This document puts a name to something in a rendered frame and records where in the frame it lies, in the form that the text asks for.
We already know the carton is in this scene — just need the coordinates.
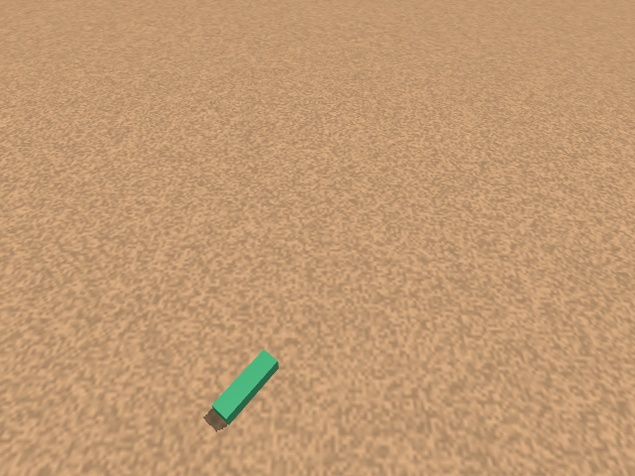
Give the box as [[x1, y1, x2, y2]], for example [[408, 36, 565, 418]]
[[212, 350, 279, 424]]

